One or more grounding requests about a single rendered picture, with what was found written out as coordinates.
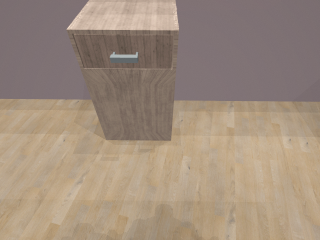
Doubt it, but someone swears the cabinet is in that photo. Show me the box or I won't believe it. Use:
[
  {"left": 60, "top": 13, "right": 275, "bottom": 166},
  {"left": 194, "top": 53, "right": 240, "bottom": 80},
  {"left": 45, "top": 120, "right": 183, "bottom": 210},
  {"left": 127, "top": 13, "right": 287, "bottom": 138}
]
[{"left": 66, "top": 0, "right": 179, "bottom": 141}]

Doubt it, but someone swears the handle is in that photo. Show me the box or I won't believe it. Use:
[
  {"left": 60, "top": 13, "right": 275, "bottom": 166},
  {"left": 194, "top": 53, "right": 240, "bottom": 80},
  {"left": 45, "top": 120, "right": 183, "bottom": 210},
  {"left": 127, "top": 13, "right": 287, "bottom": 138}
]
[{"left": 110, "top": 52, "right": 139, "bottom": 63}]

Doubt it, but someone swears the drawer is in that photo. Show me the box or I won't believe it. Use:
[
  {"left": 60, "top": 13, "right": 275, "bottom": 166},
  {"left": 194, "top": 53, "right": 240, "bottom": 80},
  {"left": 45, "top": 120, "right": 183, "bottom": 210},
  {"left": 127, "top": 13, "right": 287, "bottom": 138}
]
[{"left": 74, "top": 34, "right": 174, "bottom": 69}]

